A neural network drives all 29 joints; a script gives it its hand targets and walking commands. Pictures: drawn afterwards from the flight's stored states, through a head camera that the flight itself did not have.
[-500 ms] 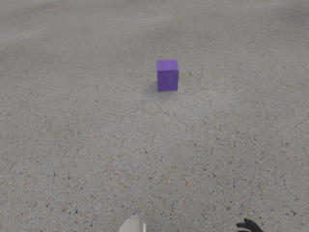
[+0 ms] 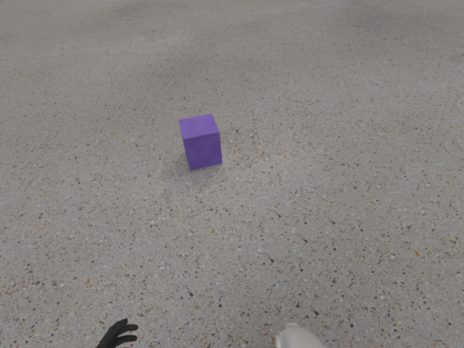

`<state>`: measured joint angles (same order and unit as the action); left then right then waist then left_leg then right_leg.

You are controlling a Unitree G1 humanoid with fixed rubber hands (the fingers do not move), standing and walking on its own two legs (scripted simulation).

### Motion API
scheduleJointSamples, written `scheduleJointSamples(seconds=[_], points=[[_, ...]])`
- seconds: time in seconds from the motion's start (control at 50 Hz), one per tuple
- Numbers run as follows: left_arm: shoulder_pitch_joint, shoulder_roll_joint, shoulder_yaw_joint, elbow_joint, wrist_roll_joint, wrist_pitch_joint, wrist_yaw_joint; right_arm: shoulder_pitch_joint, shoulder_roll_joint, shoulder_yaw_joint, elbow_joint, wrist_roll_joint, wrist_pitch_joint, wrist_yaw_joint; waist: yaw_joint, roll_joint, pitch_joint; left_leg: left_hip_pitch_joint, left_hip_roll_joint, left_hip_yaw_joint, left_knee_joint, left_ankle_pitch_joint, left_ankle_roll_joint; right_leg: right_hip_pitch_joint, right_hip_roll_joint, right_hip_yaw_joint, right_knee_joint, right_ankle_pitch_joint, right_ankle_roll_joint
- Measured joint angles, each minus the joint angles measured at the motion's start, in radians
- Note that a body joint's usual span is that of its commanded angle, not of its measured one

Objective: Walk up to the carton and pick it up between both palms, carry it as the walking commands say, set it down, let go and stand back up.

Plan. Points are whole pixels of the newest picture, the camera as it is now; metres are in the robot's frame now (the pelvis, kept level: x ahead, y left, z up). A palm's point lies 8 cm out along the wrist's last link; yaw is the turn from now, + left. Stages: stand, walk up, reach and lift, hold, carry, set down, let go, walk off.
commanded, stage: walk up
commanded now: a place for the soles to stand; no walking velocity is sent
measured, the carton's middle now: (200, 142) +1.41 +0.18 -0.63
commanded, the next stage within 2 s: none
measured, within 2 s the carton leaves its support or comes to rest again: neither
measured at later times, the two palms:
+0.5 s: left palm (102, 312) +0.25 +0.29 -0.12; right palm (358, 297) +0.24 -0.23 -0.11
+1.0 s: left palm (143, 241) +0.40 +0.22 -0.10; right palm (327, 176) +0.57 -0.26 -0.11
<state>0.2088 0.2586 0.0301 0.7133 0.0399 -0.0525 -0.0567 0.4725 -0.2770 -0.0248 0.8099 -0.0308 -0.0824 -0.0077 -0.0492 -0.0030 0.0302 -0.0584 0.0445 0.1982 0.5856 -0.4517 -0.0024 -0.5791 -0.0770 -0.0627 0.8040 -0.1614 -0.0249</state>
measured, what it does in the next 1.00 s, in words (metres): walks ahead: right foot, then left foot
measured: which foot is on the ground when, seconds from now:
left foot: down 0.00-0.10, up 0.12-0.30, down 0.32-0.74, up 0.76-1.00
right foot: up 0.00-0.04, down 0.06-0.30, up 0.32-0.72, down 0.74-1.00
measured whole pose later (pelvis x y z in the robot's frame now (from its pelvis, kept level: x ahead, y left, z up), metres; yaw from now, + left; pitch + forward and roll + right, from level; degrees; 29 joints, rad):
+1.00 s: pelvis +0.43 -0.04 +0.01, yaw +8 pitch -3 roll +0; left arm 0.39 0.23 0.02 0.84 0.05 -0.08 0.01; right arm 0.28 -0.25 -0.05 0.75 -0.06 -0.03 0.05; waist 0.05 0.04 0.08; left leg -0.57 0.06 0.04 0.96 -0.37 -0.01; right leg -0.17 -0.04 -0.15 0.55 -0.33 -0.03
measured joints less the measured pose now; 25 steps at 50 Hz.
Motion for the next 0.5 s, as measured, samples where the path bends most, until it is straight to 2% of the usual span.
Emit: scheduleJointSamples(seconds=[0.04, 0.06, 0.1, 0.14, 0.2, 0.24, 0.28, 0.32, 0.36, 0.38, 0.4, 0.5], points=[[-0.027, -0.019, -0.014, -0.017, 0.005, -0.016, -0.005, 0.023, -0.005, 0.000, 0.019, 0.002, 0.006, 0.009, -0.003, 0.011, 0.003, 0.026, 0.011, -0.009, 0.048, -0.064, -0.008, 0.050, 0.004, -0.011, -0.113, 0.059, -0.016], [-0.033, -0.021, -0.019, -0.022, 0.009, -0.024, -0.003, 0.039, -0.001, 0.002, 0.023, 0.001, 0.009, 0.015, -0.004, 0.005, -0.001, 0.022, 0.013, -0.019, 0.102, -0.107, -0.006, 0.081, 0.005, -0.010, -0.141, 0.050, -0.029], [-0.044, -0.045, -0.021, -0.011, 0.018, -0.029, 0.017, 0.035, -0.001, 0.006, 0.036, 0.003, 0.026, 0.030, 0.011, 0.031, 0.014, -0.032, 0.039, -0.080, 0.299, -0.155, 0.022, 0.069, 0.028, -0.028, -0.047, 0.017, -0.025], [-0.019, -0.063, -0.034, -0.008, 0.017, -0.018, 0.044, 0.008, 0.003, 0.004, 0.029, -0.002, 0.055, 0.043, 0.019, 0.049, 0.032, -0.128, 0.016, -0.167, 0.532, -0.161, 0.037, 0.076, 0.039, -0.046, 0.027, -0.067, -0.014], [0.043, -0.067, -0.042, 0.022, 0.000, -0.004, 0.072, -0.042, 0.014, -0.002, -0.008, -0.017, 0.075, 0.054, 0.038, 0.047, 0.042, -0.273, -0.010, -0.186, 0.688, -0.158, 0.036, 0.129, 0.036, -0.055, 0.014, -0.106, -0.004], [0.084, -0.055, -0.038, 0.045, 0.001, 0.001, 0.076, -0.071, 0.023, -0.003, -0.041, -0.017, 0.066, 0.055, 0.048, 0.035, 0.041, -0.343, -0.011, -0.184, 0.617, -0.193, 0.028, 0.178, 0.024, -0.068, -0.028, -0.110, 0.004], [0.118, -0.031, -0.025, 0.064, 0.001, 0.004, 0.073, -0.089, 0.032, -0.001, -0.072, -0.007, 0.050, 0.057, 0.061, 0.013, 0.029, -0.372, -0.008, -0.183, 0.431, -0.177, 0.027, 0.213, 0.006, -0.078, -0.057, -0.125, 0.012], [0.142, -0.009, -0.013, 0.079, 0.005, 0.014, 0.066, -0.083, 0.029, 0.000, -0.102, 0.003, 0.024, 0.053, 0.075, 0.002, 0.011, -0.352, -0.008, -0.177, 0.236, -0.031, 0.020, 0.201, -0.006, -0.067, 0.011, -0.253, 0.004], [0.152, 0.001, -0.003, 0.095, 0.006, 0.041, 0.059, -0.075, 0.023, 0.000, -0.113, -0.008, 0.018, 0.034, 0.069, 0.011, -0.001, -0.357, -0.007, -0.168, 0.245, 0.110, 0.024, 0.137, 0.031, 0.007, 0.183, -0.357, 0.012], [0.153, 0.007, -0.002, 0.098, 0.006, 0.053, 0.051, -0.075, 0.026, 0.002, -0.109, -0.014, 0.025, 0.020, 0.064, 0.009, 0.000, -0.345, -0.009, -0.160, 0.246, 0.114, 0.028, 0.111, 0.049, 0.041, 0.251, -0.359, 0.016], [0.152, 0.011, -0.002, 0.102, 0.007, 0.060, 0.039, -0.072, 0.031, 0.002, -0.105, -0.016, 0.030, 0.007, 0.059, 0.008, -0.001, -0.325, -0.013, -0.161, 0.230, 0.067, 0.033, 0.084, 0.055, 0.054, 0.302, -0.350, 0.019], [0.125, 0.021, 0.009, 0.094, 0.017, 0.062, 0.011, -0.025, 0.060, 0.008, -0.069, -0.012, 0.035, -0.008, 0.029, -0.013, -0.035, -0.223, -0.013, -0.148, 0.116, 0.089, 0.020, 0.004, 0.034, 0.041, 0.345, -0.243, 0.032]])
